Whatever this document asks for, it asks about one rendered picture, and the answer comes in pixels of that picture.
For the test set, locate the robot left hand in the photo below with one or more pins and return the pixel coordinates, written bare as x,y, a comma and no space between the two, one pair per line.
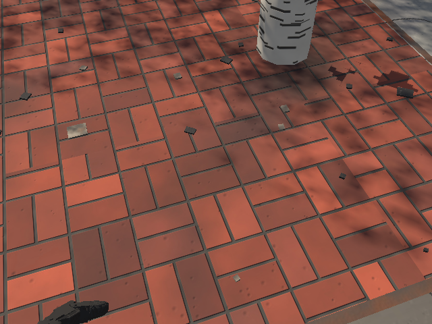
76,313

